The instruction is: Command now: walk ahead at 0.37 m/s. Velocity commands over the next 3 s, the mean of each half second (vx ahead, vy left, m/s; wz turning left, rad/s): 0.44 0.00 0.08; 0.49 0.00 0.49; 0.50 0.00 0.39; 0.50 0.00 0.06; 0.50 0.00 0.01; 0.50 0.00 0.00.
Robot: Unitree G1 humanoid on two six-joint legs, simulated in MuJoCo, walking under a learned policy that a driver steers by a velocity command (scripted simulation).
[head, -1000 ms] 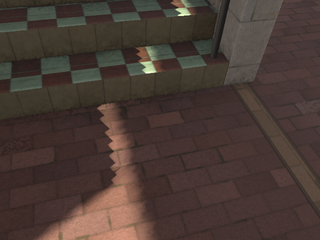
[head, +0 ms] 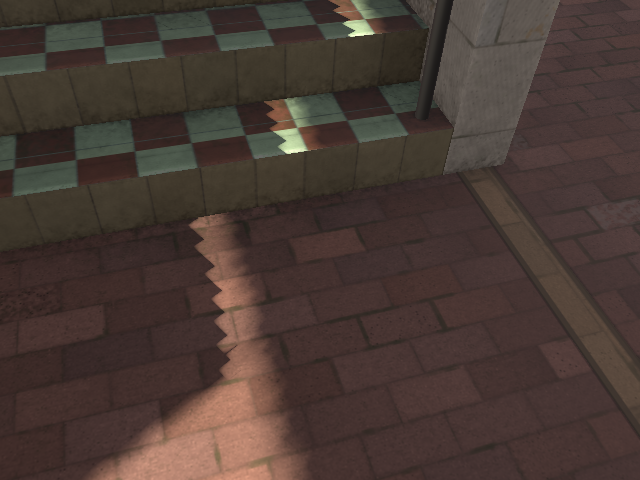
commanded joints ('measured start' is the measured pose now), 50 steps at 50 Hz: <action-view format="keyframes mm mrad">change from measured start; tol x32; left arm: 1 -139 80 11 -105 -3 -53 -20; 50 -102 164 2 -252 -17 -129 -41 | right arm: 1 100 -129 -11 -15 -4 -26 7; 20 248 17 27 -52 -1 34 -9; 42 -415 -66 -16 -338 21 55 63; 50 45 -258 -94 -295 -5 45 32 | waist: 1 -22 151 165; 15 -18 146 176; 20 145 -177 -389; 40 117 37 148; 50 -100 143 -245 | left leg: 1 254 339 -517 -383 -219 164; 18 198 231 -54 -5 971 60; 20 -393 -10 -55 679 -78 -35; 22 -551 47 -176 883 -152 -1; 42 -576 104 30 153 287 35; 46 -122 -50 112 97 173 130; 49 641 364 -899 -191 23 428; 50 576 331 -750 -216 103 357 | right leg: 1 -552 -86 22 252 94 -34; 15 -267 -32 -89 -306 414 -19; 18 198 46 -127 -303 349 -76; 20 854 -405 560 -413 -7 -273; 28 121 -246 35 -717 283 -121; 40 387 -272 -229 -693 542 -103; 46 411 -269 -307 -168 1211 -38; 47 195 -229 -307 113 971 9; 48 -284 -23 -243 497 -44 74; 50 -512 -14 55 610 -85 29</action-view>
